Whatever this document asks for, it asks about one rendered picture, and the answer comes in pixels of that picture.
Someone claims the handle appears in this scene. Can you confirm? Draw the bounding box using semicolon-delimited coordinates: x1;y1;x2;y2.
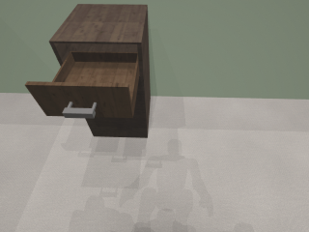
62;101;97;119

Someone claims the cabinet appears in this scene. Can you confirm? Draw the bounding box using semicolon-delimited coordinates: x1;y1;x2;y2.
49;4;151;138

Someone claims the drawer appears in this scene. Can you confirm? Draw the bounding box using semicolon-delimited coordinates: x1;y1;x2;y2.
25;51;140;118

